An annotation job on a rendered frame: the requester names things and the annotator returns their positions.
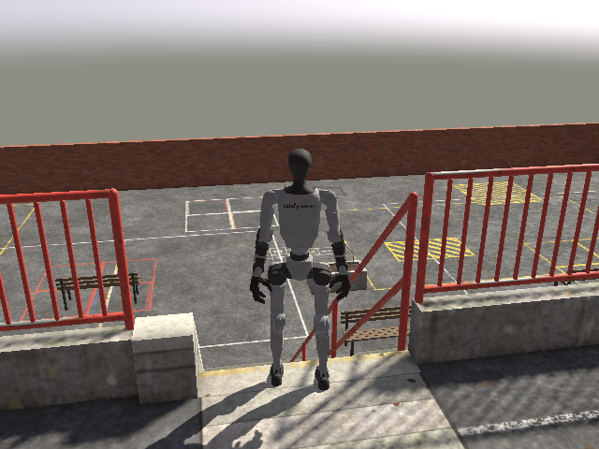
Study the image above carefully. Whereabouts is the right robot hand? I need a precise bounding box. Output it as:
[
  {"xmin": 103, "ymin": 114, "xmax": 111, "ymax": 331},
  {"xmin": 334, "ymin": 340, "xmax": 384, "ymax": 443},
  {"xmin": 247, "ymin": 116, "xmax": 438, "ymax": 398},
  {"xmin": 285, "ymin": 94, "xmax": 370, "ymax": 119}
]
[{"xmin": 329, "ymin": 273, "xmax": 351, "ymax": 300}]

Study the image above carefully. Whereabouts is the robot right forearm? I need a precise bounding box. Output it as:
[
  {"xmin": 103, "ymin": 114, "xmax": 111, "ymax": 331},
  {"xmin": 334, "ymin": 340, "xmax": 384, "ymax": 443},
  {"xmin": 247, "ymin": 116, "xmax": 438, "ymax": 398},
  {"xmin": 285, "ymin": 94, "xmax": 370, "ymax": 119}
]
[{"xmin": 331, "ymin": 228, "xmax": 349, "ymax": 275}]

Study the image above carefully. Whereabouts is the left robot hand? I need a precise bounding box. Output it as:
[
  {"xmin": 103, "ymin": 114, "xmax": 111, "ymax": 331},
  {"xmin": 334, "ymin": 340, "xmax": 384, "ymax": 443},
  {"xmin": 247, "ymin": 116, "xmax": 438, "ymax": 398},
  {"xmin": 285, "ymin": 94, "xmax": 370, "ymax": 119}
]
[{"xmin": 250, "ymin": 276, "xmax": 272, "ymax": 304}]

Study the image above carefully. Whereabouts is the robot right upper arm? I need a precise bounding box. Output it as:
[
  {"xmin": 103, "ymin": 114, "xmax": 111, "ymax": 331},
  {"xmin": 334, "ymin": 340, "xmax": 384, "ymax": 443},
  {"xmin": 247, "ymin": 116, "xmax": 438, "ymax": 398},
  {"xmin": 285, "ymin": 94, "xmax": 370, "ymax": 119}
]
[{"xmin": 319, "ymin": 189, "xmax": 342, "ymax": 242}]

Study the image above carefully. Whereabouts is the robot left upper arm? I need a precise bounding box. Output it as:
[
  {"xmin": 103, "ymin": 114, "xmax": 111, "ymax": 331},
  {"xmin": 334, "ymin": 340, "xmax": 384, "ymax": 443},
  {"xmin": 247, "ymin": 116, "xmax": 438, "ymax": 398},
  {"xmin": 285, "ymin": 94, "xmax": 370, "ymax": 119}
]
[{"xmin": 258, "ymin": 189, "xmax": 280, "ymax": 242}]

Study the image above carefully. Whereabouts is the robot head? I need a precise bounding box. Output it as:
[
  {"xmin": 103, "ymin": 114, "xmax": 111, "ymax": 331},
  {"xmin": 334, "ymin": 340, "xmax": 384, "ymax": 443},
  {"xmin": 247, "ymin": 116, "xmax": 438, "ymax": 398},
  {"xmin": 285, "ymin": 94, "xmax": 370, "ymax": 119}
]
[{"xmin": 284, "ymin": 149, "xmax": 315, "ymax": 195}]

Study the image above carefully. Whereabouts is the robot left forearm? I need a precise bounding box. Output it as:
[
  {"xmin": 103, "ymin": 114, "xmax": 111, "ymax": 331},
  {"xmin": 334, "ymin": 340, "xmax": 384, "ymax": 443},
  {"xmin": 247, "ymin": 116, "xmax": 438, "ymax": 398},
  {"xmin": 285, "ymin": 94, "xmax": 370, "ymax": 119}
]
[{"xmin": 252, "ymin": 228, "xmax": 269, "ymax": 277}]

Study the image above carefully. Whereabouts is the robot left shin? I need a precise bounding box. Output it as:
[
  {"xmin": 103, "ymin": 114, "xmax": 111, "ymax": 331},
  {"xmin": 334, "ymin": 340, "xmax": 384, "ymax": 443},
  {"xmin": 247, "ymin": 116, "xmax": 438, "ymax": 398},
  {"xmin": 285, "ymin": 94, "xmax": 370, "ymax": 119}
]
[{"xmin": 270, "ymin": 313, "xmax": 284, "ymax": 373}]

